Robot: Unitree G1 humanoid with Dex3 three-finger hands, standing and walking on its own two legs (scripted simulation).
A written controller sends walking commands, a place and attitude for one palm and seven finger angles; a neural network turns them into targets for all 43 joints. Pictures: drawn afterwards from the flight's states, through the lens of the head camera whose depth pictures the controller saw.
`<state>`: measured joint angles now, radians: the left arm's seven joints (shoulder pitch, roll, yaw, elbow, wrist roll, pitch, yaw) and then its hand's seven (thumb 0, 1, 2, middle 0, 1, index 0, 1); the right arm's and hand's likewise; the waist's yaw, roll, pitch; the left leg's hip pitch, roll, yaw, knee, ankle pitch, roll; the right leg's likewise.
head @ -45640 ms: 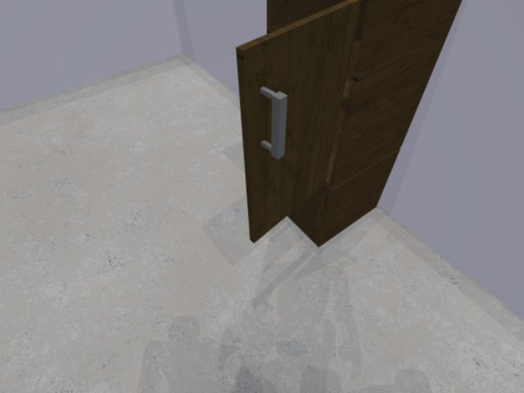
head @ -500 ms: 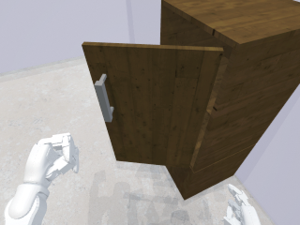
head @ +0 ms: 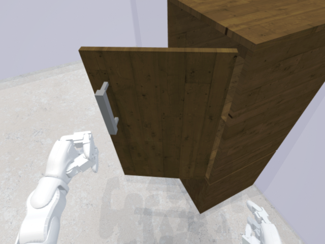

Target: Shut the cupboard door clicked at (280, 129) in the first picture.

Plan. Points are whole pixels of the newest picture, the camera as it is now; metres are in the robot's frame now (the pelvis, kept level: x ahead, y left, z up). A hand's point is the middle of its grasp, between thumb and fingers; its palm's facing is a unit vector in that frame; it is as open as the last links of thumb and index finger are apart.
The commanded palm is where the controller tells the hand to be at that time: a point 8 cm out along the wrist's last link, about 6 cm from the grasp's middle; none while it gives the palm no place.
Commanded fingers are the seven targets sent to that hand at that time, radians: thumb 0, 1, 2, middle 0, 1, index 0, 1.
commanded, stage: bring the fist close to the handle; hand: left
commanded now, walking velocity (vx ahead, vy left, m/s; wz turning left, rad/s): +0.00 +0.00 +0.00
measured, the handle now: (109, 109) +0.43 +0.17 +0.11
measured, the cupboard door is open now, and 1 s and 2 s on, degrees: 59 59 47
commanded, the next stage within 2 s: push the door shut along its arc in 1.02 s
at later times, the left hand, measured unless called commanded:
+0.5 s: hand (109, 141) +0.32 +0.15 +0.12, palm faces -0.01 -1.00 -0.05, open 3.1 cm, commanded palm +0.29 +0.19 +0.11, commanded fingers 0.00 0.90 0.90 -1.30 -1.50 -1.30 -1.50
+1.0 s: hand (111, 138) +0.33 +0.14 +0.11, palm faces +0.00 -1.00 -0.05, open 3.1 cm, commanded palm +0.30 +0.19 +0.11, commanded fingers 0.00 0.90 0.90 -1.30 -1.50 -1.30 -1.50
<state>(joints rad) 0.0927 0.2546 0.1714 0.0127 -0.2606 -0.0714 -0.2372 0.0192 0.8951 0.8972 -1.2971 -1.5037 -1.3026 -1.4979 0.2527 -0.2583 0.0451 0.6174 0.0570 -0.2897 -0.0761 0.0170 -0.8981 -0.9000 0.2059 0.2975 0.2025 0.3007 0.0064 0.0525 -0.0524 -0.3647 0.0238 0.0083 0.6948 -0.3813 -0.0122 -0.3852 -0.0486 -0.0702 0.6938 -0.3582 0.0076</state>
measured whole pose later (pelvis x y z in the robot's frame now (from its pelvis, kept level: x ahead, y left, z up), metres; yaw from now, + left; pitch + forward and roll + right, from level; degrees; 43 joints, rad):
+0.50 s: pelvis +0.01 +0.00 +0.00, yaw -1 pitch +4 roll +0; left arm 0.00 0.19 0.10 0.03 -0.19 -0.08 -0.10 0.02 0.89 0.90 -1.30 -1.50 -1.30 -1.50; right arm 0.23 -0.23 0.04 0.61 0.04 -0.22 -0.04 0.02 -0.90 -0.90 0.21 0.30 0.20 0.30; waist 0.00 0.04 -0.06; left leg -0.35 0.02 0.02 0.68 -0.39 -0.01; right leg -0.38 -0.05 -0.06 0.69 -0.37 0.01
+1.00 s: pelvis +0.00 +0.00 +0.00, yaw -1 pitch +3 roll +0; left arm -0.11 0.20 0.13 0.20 -0.19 -0.11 -0.11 0.02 0.89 0.90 -1.30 -1.50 -1.30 -1.50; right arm 0.25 -0.25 0.03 0.63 0.05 -0.16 -0.03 0.02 -0.90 -0.90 0.20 0.30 0.20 0.30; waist -0.01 0.05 -0.05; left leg -0.33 0.03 0.03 0.65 -0.36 -0.02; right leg -0.37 -0.04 -0.05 0.67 -0.35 0.00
